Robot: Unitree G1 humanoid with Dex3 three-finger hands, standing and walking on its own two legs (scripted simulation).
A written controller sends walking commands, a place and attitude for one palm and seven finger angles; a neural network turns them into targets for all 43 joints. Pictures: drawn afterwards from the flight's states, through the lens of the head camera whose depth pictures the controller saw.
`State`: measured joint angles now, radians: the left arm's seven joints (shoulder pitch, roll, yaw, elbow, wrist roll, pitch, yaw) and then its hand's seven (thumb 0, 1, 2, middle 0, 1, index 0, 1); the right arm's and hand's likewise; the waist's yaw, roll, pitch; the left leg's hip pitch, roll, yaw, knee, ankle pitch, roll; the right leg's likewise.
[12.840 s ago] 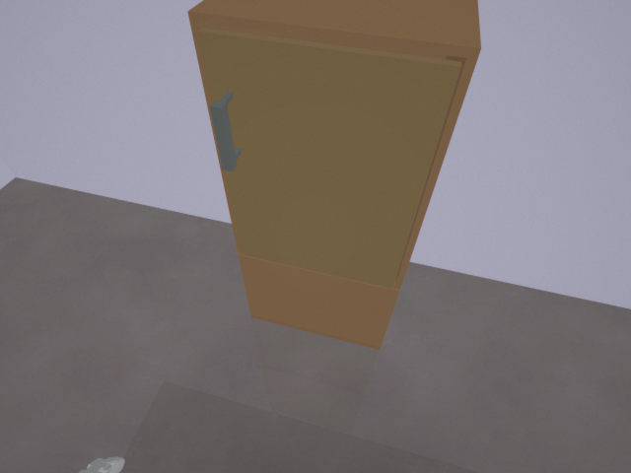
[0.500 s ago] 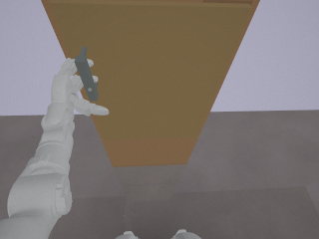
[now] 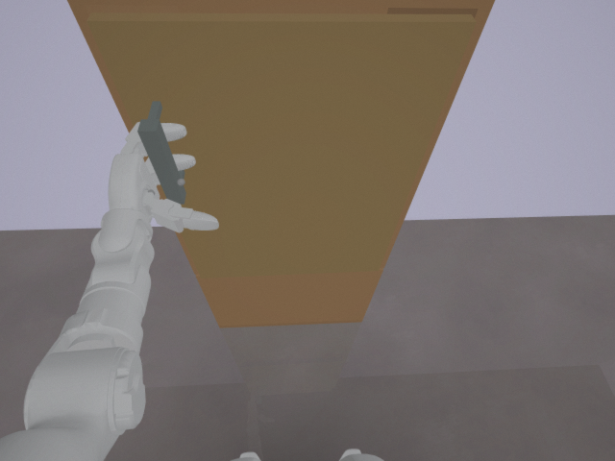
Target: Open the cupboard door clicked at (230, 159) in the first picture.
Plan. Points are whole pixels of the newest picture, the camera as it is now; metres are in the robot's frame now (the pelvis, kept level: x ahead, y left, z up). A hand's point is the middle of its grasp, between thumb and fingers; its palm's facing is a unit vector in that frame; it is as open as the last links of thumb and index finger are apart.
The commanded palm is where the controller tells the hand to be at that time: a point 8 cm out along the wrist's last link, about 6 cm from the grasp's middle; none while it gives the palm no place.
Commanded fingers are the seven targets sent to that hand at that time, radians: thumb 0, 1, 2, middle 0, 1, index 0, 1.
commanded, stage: slide the fingers in behind the handle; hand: left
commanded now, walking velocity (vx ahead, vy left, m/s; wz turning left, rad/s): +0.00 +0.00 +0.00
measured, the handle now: (167, 155) +0.51 +0.19 +0.09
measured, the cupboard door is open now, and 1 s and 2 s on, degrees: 1 2 32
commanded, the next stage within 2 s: close the thumb around the handle in 0.20 s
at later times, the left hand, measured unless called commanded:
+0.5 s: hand (180, 186) +0.45 +0.16 +0.09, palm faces +0.05 -1.00 +0.00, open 13.0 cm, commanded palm +0.42 +0.20 +0.09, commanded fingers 0.00 0.12 0.56 -0.34 -1.27 -0.34 -1.27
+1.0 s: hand (181, 183) +0.45 +0.16 +0.09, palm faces +0.03 -1.00 +0.00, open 5.5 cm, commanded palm +0.43 +0.21 +0.09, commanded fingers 0.00 0.90 0.90 -0.40 -1.35 -0.40 -1.35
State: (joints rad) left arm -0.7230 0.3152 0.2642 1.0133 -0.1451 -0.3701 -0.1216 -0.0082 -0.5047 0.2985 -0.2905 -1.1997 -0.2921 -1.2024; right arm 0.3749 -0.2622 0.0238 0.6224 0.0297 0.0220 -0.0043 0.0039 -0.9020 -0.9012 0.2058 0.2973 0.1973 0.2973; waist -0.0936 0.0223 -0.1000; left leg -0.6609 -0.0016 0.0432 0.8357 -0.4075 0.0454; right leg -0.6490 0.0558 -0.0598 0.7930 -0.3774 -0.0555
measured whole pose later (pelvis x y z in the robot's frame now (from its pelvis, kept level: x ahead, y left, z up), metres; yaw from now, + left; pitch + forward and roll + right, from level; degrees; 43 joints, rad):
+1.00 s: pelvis -0.01 +0.01 +0.00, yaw +0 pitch +13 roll -1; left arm -0.75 0.31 0.26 1.05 -0.13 -0.38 -0.12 0.01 0.75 0.84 -0.38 -1.34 -0.38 -1.34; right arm 0.38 -0.26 0.03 0.63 0.03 0.02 -0.01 0.00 -0.90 -0.90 0.21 0.30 0.20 0.30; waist -0.10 0.02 -0.10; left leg -0.67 -0.01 0.04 0.84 -0.40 0.05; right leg -0.66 0.05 -0.06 0.80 -0.37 -0.05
